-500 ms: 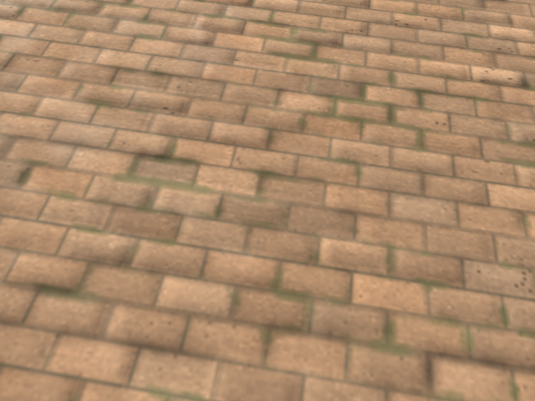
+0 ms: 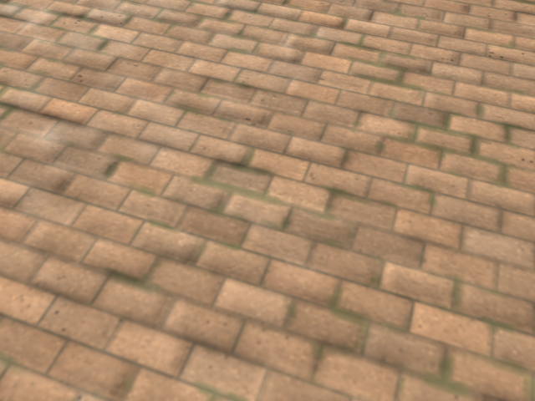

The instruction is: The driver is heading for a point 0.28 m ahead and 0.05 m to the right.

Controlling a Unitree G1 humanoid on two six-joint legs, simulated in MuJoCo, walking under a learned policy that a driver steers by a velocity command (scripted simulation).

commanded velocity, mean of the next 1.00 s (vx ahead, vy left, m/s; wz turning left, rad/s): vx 0.06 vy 0.00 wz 0.03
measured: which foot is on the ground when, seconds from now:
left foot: down 0.00-0.88, up 0.90-1.00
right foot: down 0.00-1.00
